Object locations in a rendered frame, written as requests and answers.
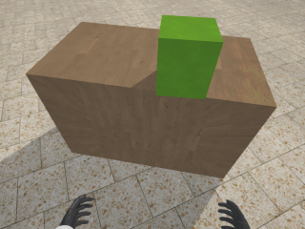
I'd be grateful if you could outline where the carton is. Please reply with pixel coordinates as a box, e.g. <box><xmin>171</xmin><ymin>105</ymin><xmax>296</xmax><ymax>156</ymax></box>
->
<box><xmin>155</xmin><ymin>14</ymin><xmax>224</xmax><ymax>99</ymax></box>

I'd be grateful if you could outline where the pedestal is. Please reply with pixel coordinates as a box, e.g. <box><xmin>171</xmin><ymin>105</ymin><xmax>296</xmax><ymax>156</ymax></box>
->
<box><xmin>26</xmin><ymin>21</ymin><xmax>277</xmax><ymax>178</ymax></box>

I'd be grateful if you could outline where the right robot hand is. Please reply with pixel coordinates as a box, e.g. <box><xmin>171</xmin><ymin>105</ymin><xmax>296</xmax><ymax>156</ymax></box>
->
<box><xmin>217</xmin><ymin>199</ymin><xmax>251</xmax><ymax>229</ymax></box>

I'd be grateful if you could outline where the left robot hand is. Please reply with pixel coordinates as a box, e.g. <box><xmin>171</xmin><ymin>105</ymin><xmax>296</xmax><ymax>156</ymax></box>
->
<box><xmin>59</xmin><ymin>194</ymin><xmax>93</xmax><ymax>229</ymax></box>

